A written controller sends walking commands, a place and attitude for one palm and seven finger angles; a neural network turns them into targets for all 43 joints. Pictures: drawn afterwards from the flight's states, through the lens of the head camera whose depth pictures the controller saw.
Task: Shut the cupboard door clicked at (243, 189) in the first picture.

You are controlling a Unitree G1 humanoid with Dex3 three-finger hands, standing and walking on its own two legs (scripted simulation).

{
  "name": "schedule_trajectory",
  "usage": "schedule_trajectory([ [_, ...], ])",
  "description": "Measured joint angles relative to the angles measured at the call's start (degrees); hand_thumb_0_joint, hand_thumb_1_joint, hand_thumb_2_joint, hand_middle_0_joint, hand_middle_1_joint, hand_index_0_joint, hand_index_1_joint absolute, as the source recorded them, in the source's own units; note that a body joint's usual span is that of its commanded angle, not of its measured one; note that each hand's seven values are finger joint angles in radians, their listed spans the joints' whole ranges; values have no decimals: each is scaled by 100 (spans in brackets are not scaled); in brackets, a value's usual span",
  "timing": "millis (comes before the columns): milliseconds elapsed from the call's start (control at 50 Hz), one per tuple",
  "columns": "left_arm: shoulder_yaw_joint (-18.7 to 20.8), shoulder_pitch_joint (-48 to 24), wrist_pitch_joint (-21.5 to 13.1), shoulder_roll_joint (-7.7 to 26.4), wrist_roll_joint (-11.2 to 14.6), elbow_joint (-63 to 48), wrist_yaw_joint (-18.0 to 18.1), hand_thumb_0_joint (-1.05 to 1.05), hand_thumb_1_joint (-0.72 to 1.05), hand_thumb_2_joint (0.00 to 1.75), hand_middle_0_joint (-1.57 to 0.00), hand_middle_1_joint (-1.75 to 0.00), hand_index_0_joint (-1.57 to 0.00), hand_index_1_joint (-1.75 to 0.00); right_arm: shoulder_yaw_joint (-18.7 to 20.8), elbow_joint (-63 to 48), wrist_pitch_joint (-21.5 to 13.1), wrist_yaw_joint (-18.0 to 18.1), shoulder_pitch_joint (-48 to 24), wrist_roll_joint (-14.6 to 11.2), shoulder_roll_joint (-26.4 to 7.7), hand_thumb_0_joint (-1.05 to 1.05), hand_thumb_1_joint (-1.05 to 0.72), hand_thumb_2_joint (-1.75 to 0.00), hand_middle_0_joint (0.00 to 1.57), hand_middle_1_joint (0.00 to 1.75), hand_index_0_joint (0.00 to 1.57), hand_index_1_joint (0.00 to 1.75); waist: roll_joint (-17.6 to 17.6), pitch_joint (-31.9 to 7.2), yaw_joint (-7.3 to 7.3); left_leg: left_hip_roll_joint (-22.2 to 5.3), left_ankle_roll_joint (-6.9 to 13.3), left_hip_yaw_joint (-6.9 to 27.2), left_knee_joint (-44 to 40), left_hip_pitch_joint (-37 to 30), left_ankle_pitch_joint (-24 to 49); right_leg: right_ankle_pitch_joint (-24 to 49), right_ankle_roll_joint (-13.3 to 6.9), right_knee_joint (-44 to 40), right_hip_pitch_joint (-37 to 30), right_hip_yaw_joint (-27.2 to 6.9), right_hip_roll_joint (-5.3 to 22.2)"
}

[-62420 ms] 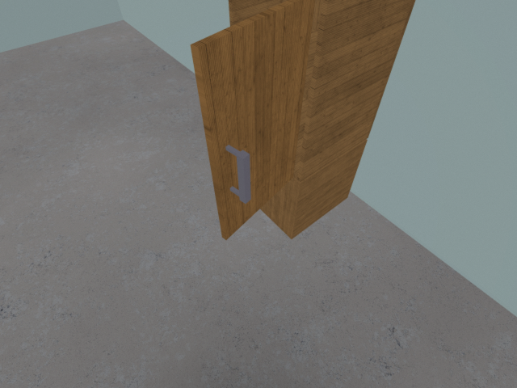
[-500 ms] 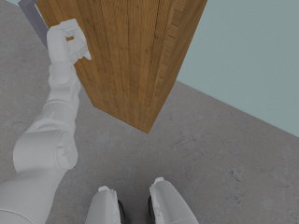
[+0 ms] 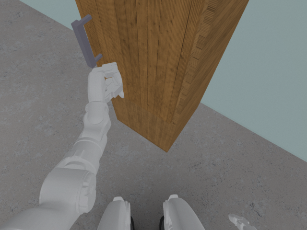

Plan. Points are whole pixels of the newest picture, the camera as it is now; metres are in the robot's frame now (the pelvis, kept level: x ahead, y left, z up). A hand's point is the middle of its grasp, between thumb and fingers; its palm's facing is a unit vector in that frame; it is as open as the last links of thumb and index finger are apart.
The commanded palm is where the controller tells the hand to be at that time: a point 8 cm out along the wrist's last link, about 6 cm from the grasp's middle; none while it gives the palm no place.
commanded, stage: draw the hand back to the body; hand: left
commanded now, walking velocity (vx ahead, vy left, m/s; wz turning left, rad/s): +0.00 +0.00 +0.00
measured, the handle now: (89, 43) +0.65 +0.15 +0.04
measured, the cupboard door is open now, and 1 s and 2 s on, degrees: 2 2 2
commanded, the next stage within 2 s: step back with the hand held close in 1.60 s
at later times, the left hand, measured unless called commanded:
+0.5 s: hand (72, 100) +0.38 +0.14 +0.14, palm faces -0.01 -1.00 -0.04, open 3.1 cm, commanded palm +0.33 +0.19 +0.15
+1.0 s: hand out of the picture +0.27 +0.24 +0.23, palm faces +0.29 -0.90 -0.32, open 4.4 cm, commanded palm +0.23 +0.29 +0.25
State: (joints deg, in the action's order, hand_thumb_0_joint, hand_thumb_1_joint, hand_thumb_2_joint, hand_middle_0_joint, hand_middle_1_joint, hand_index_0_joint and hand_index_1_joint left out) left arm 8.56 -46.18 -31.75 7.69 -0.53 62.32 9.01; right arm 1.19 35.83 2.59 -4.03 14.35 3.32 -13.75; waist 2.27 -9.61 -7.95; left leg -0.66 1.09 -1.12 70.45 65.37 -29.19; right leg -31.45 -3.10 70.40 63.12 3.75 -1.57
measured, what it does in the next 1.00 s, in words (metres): rises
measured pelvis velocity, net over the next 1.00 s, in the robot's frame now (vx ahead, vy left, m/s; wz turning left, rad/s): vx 0.04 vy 0.02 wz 0.01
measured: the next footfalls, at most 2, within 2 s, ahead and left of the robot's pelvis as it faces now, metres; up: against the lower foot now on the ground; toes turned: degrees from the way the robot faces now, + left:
none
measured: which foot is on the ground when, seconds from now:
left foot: down 0.00-1.00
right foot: down 0.00-1.00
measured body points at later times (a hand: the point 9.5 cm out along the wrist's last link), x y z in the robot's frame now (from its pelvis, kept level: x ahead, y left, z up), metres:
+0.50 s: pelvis +0.01 +0.01 +0.07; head +0.06 +0.00 +0.51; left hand +0.37 +0.19 +0.14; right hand +0.11 -0.26 -0.05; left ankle +0.03 +0.11 -0.63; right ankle +0.01 -0.09 -0.63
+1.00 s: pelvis +0.04 +0.02 +0.11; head +0.03 +0.00 +0.56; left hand +0.25 +0.29 +0.24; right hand +0.25 -0.17 +0.04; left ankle +0.03 +0.11 -0.63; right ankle +0.01 -0.09 -0.63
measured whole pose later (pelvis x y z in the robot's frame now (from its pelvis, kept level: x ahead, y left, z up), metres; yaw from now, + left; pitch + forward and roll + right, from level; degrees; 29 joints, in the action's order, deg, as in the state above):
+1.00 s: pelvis +0.04 +0.02 +0.11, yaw +1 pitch -2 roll +0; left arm 8.0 16.6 -0.9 17.0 3.6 -10.8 4.9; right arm -4.2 31.5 0.5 4.1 9.1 -1.2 -11.6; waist 4.1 -0.6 3.2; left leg 2.0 2.5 -1.7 24.8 8.1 -14.3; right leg -15.7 -0.8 23.9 5.7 1.7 -0.4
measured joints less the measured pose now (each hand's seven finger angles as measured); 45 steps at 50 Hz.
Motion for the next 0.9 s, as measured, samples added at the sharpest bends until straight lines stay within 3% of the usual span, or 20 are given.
schedule_trajectory([
  [80, 217, -156, 21, 139, 14, 135, -48, 2, 90, 90, -130, -150, -131, -150, -91, -11, 6, 38, 34, -6, 93, 1, -90, -90, 20, 29, 20, 30, 0, 15, -50, -15, -5, -16, 30, 64, 31, 30, -11, 46, 81, -13, -11],
  [160, 302, 376, 125, 236, 190, -645, -265, 2, 90, 90, -130, -150, -130, -150, -78, -74, 85, 63, 253, -101, 132, 1, -90, -90, 20, 29, 20, 30, 41, 70, 30, -53, -4, -107, -137, -168, 69, 100, -2, -93, -94, -112, -51],
  [320, -27, 2063, 770, 213, 751, -2241, -702, 2, 90, 90, -130, -150, -130, -150, -137, -96, 106, 309, 680, -408, 65, 1, -90, -90, 20, 29, 20, 30, 79, 269, 335, -32, 17, -178, -1238, -1529, 401, 452, 50, -1179, -1422, -220, -69],
  [440, -262, 2821, 832, 266, 911, -3027, -976, 2, 90, 90, -130, -150, -130, -150, -105, -124, -100, 457, 550, -504, -64, 1, -90, -90, 20, 30, 20, 30, -1, 301, 427, 0, 20, -89, -1773, -2294, 561, 633, 57, -1810, -2260, -151, -61],
  [540, -335, 3598, 1151, 336, 1078, -3857, -1254, 2, 90, 90, -128, -147, -128, -148, -69, -337, -205, 504, 241, -583, -167, 1, -90, -90, 20, 29, 20, 30, -16, 315, 526, 35, 54, -125, -2115, -2860, 628, 718, 96, -2157, -2821, -200, -38],
  [680, -801, 4759, 2215, 654, 506, -5251, -712, 2, 90, 90, -116, -134, -116, -134, -155, -568, 59, 853, -322, -632, -30, 1, -90, -90, 20, 29, 20, 30, 23, 560, 764, 140, 107, -161, -3080, -4080, 944, 1016, 167, -3083, -4025, -263, 38],
  [780, -716, 5163, 2715, 750, 427, -5872, -512, 2, 90, 90, -104, -120, -104, -121, -344, -592, 6, 961, -570, -606, 89, 1, -90, -90, 20, 29, 20, 30, 53, 741, 926, 203, 125, -107, -3731, -4815, 1195, 1262, 195, -3762, -4792, -226, 81],
  [900, -406, 5790, 2997, 831, 415, -6754, -423, 2, 90, 90, -88, -103, -88, -104, -505, -557, -139, 888, -603, -519, 194, 1, -90, -90, 20, 30, 20, 30, 129, 844, 1050, 250, 139, -72, -4301, -5448, 1394, 1471, 224, -4368, -5452, -206, 112],
])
